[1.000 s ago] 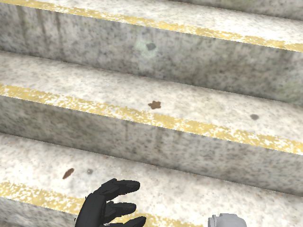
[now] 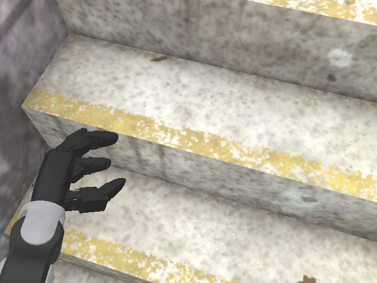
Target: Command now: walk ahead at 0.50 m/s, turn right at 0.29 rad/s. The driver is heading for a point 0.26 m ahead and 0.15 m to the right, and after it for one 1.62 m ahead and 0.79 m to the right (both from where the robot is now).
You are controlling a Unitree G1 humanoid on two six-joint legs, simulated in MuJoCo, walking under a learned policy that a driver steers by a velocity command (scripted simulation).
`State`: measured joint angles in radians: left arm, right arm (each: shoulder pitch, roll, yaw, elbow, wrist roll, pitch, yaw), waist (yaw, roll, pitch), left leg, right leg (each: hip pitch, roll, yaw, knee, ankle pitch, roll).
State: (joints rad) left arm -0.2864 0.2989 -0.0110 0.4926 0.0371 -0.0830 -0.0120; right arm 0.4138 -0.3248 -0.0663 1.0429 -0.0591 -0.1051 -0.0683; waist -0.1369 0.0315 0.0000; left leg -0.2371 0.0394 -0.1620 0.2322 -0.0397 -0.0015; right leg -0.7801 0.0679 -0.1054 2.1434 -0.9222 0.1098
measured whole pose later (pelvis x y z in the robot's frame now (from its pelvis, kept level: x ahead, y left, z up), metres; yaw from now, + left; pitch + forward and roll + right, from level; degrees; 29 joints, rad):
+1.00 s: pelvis +0.42 +0.15 +0.35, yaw -33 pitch -1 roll -2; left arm 0.03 0.21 0.03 0.61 -0.05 0.03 -0.02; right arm 0.51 -0.14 0.00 0.75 -0.04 0.06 -0.11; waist -0.08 -0.11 0.03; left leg -0.28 0.00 0.08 0.69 -0.40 0.06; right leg -0.86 0.10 0.13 1.90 -0.43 0.15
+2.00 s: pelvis +0.51 -0.06 +0.46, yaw -46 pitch +1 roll -2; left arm 0.08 0.20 0.01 0.63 0.00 -0.01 0.00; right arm 0.38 -0.22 -0.04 0.98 0.02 -0.06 0.00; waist 0.04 -0.02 0.04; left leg -0.20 0.05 -0.17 1.16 -0.08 0.10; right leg -0.79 0.00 -0.13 1.23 -0.47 -0.08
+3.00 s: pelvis +0.79 -0.50 +0.81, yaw -47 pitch +4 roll -3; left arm -0.11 0.07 -0.10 0.56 0.01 -0.07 -0.04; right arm 0.61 -0.03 0.03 1.17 0.00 -0.10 -0.01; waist -0.08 -0.02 -0.01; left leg 0.03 0.15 -0.08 0.54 -0.11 0.03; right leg -1.02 -0.09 -0.20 1.38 -0.49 -0.08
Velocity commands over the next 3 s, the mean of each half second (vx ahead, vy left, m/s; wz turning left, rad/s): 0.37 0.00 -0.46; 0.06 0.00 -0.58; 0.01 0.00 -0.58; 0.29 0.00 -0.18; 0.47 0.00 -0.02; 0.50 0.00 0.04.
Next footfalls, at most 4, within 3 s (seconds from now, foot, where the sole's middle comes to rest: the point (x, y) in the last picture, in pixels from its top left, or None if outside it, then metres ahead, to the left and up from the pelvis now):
0.04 right None -0.12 -0.05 -0.61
0.22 left None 0.15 0.17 -0.60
0.44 right None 0.22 -0.06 -0.40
0.82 left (95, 211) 0.48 0.20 -0.40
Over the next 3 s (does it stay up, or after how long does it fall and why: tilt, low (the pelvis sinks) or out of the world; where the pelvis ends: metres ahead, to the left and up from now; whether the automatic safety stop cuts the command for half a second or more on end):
stays up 0.79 -0.50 0.81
